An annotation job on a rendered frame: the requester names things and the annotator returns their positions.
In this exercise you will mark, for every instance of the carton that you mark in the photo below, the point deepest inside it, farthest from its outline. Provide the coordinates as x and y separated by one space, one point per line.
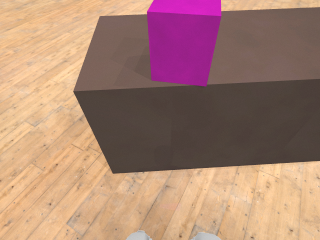
182 36

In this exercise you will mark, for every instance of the pedestal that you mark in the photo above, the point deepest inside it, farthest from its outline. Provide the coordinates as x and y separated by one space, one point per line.
261 104

